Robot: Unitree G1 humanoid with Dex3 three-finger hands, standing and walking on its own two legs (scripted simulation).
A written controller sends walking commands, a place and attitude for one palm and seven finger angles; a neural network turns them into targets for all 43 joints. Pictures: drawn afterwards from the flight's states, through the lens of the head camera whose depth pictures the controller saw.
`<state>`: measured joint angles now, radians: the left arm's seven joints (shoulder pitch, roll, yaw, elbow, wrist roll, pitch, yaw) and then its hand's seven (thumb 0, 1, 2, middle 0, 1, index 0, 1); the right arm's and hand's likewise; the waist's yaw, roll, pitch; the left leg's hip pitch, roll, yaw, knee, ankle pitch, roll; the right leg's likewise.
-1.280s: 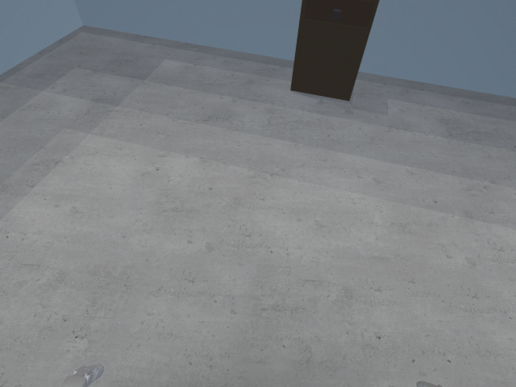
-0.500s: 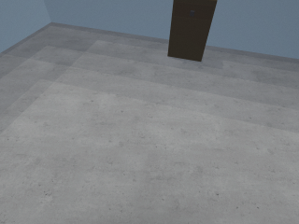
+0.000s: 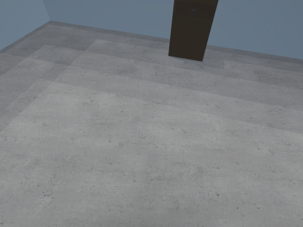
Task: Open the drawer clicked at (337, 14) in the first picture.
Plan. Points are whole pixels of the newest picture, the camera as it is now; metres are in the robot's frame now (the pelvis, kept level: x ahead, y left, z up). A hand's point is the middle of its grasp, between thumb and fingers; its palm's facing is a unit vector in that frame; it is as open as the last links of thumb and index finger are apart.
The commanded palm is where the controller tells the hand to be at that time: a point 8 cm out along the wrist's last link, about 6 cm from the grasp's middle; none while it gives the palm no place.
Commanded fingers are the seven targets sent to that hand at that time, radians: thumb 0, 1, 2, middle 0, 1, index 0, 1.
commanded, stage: look at it before walking up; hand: left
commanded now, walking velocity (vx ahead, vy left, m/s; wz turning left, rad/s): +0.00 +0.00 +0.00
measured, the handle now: (193, 11) +2.13 -0.33 -0.21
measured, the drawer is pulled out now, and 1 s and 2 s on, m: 0.00 0.00 0.00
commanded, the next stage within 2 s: walk to a spot facing it in 0.36 s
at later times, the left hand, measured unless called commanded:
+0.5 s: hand out of the picture +0.08 +0.25 -0.16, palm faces -0.02 -0.94 -0.34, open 7.3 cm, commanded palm none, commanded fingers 0.00 0.90 0.90 -0.20 -0.30 -0.20 -0.30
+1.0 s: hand out of the picture +0.02 +0.15 -0.17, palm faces +0.00 -0.99 -0.15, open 7.3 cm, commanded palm none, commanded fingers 0.00 0.90 0.90 -0.20 -0.30 -0.20 -0.30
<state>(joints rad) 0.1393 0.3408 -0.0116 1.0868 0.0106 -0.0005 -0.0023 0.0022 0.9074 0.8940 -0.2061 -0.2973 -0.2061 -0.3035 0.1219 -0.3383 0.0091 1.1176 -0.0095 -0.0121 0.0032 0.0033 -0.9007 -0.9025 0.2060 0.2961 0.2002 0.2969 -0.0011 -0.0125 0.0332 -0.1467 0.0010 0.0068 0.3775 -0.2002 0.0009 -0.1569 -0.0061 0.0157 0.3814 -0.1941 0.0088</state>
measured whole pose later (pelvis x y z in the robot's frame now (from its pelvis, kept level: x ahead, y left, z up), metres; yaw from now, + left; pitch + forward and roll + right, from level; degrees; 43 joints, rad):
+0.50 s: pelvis +0.01 +0.00 +0.00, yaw +0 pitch -2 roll +0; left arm 0.13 0.35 -0.01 1.09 0.01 0.00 0.00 0.00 0.91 0.89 -0.21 -0.30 -0.21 -0.30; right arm 0.10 -0.34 0.01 1.11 -0.01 -0.02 0.00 0.00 -0.90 -0.90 0.21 0.30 0.20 0.30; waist 0.01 -0.01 0.03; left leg -0.12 0.00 0.00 0.35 -0.20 0.00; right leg -0.13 -0.01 0.01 0.36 -0.20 0.01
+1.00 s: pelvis +0.13 -0.01 -0.01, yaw -6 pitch +1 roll +0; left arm 0.51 0.13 0.02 1.14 0.03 -0.05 0.01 0.00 0.91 0.89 -0.21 -0.30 -0.21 -0.30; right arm 0.20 -0.20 -0.03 1.06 -0.01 -0.01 0.02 0.01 -0.90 -0.90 0.20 0.30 0.20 0.30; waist 0.06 -0.02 0.04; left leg -0.50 0.08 0.09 0.92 -0.42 -0.02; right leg -0.03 0.02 0.10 0.39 -0.38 -0.01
